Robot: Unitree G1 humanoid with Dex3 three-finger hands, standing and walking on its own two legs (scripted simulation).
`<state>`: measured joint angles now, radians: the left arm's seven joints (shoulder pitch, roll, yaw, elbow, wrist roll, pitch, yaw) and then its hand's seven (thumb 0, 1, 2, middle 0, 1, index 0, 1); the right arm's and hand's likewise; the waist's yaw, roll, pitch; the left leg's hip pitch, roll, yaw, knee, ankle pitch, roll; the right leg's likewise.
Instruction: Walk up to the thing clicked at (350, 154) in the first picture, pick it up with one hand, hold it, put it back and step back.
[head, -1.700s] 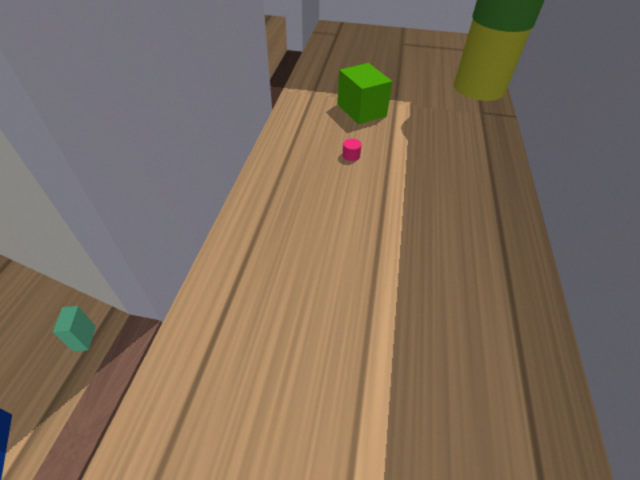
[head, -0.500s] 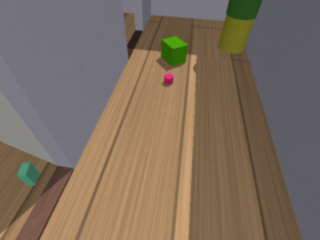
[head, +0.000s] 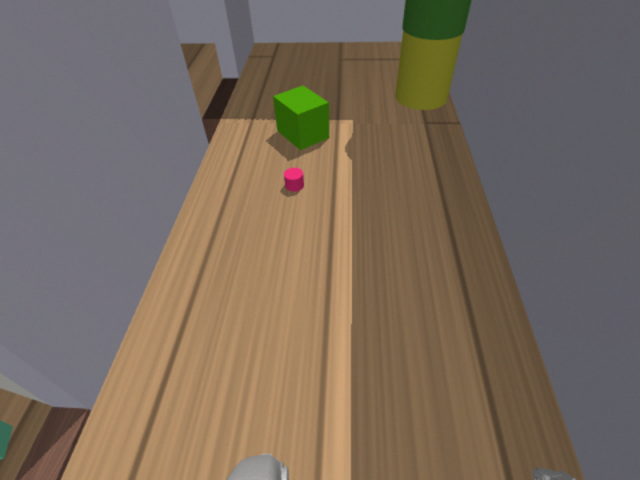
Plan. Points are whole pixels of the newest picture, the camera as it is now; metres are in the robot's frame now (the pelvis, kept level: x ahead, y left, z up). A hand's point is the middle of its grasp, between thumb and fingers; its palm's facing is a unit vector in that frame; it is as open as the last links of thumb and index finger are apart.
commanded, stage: walk up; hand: left
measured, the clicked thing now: (294, 179) +1.54 +0.20 -0.74
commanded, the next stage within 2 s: none
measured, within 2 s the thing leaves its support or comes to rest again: neither
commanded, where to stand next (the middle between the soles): +1.13 +0.00 m, yaw -5 degrees
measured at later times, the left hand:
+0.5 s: hand (166, 324) +0.39 +0.30 -0.13, palm faces -0.11 -0.92 -0.37, open 7.4 cm
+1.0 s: hand (220, 242) +0.57 +0.24 -0.12, palm faces -0.08 -0.92 -0.39, open 7.4 cm
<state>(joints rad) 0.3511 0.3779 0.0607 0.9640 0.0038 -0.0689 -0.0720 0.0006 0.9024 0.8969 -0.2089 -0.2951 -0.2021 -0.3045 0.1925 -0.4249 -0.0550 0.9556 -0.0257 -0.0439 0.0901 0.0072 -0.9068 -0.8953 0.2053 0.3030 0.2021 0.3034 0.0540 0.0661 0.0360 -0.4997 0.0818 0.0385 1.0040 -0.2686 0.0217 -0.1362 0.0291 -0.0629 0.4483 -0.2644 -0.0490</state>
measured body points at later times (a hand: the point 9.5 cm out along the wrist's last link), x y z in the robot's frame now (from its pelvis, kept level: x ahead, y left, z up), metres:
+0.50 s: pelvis +0.28 +0.03 +0.00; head +0.30 +0.03 +0.45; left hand +0.39 +0.35 -0.11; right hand +0.33 -0.30 -0.10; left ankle +0.28 +0.14 -0.74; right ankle +0.32 -0.13 -0.68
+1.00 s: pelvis +0.52 -0.03 +0.00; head +0.53 -0.05 +0.45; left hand +0.58 +0.29 -0.10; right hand +0.57 -0.35 -0.12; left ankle +0.63 +0.13 -0.69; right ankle +0.50 -0.14 -0.74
